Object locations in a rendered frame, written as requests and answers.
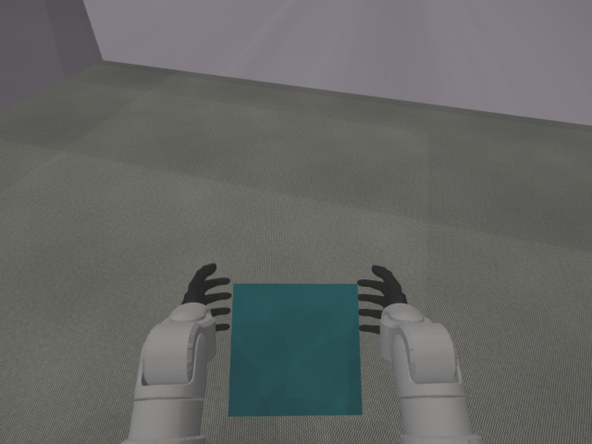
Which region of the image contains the robot left hand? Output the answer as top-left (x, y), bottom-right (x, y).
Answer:
top-left (181, 264), bottom-right (231, 332)

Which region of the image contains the right robot forearm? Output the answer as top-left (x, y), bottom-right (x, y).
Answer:
top-left (379, 303), bottom-right (483, 444)

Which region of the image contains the carton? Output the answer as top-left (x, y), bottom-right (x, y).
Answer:
top-left (228, 284), bottom-right (363, 417)

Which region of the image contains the left robot forearm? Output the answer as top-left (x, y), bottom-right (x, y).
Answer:
top-left (120, 302), bottom-right (216, 444)

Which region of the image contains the robot right hand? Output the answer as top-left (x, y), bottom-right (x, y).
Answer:
top-left (357, 265), bottom-right (408, 335)

